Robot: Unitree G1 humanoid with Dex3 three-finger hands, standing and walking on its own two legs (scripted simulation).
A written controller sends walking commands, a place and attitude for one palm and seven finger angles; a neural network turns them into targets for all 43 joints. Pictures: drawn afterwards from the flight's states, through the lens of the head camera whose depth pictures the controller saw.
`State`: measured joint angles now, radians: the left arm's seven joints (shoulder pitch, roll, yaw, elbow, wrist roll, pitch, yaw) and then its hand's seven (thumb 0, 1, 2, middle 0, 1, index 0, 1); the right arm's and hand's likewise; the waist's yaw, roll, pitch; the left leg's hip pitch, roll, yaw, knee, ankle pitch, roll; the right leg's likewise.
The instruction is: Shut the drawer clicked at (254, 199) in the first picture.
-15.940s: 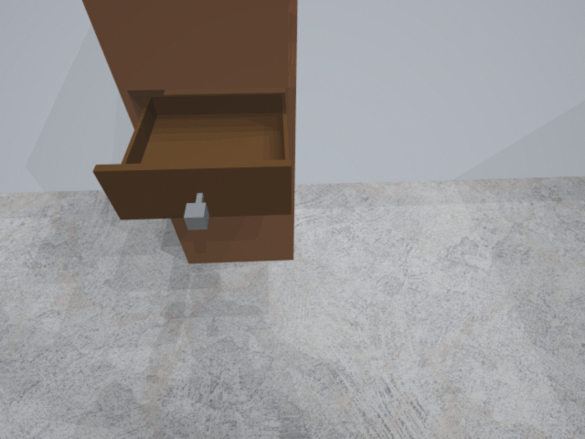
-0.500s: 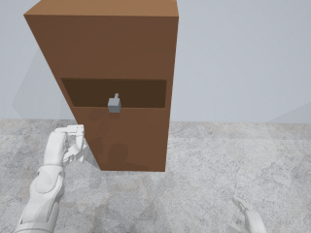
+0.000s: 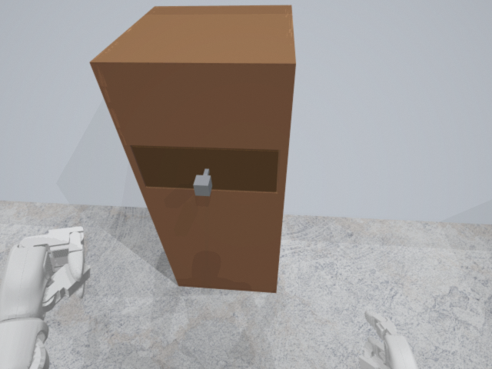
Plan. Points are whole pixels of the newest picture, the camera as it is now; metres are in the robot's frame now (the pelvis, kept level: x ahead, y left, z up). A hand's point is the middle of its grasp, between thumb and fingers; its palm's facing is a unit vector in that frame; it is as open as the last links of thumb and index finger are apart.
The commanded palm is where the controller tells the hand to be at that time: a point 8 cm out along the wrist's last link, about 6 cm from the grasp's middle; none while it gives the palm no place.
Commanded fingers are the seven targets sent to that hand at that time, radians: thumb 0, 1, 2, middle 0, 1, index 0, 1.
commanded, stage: draw the hand back to the body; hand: left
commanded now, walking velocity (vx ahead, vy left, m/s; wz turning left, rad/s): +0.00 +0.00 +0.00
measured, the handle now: (204, 180) +0.58 +0.19 -0.07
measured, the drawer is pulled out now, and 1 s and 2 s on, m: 0.00 0.00 0.00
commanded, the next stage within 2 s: step back with the hand held close in 0.24 s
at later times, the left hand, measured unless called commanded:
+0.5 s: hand (74, 258) +0.20 +0.24 +0.17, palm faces +0.37 -0.82 -0.44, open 3.3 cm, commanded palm +0.14 +0.27 +0.17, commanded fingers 0.00 0.90 0.90 -1.40 -1.60 -1.40 -1.60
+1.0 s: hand (29, 311) +0.13 +0.26 +0.16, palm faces +0.32 -0.80 -0.51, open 3.3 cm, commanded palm +0.07 +0.30 +0.17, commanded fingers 0.00 0.90 0.90 -1.40 -1.60 -1.40 -1.60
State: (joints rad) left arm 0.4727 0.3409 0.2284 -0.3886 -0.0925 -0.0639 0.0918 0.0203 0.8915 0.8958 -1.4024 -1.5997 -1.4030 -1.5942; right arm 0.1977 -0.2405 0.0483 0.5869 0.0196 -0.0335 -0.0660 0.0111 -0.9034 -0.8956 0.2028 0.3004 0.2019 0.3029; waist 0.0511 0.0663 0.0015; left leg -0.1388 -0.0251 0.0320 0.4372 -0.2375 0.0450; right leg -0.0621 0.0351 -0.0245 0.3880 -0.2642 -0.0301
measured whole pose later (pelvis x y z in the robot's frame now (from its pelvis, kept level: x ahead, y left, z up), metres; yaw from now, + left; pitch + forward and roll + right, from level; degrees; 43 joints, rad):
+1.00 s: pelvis -0.06 +0.02 -0.01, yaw +0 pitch +0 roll -1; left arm 0.64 0.41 0.37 -0.56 -0.05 -0.21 0.12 0.02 0.89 0.90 -1.40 -1.60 -1.40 -1.59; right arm 0.17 -0.23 0.00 0.52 0.01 0.01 -0.07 0.01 -0.90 -0.90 0.20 0.30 0.20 0.30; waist 0.01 0.04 0.03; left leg -0.34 -0.04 0.05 0.50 -0.17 0.08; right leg -0.29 0.02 -0.01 0.49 -0.21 0.00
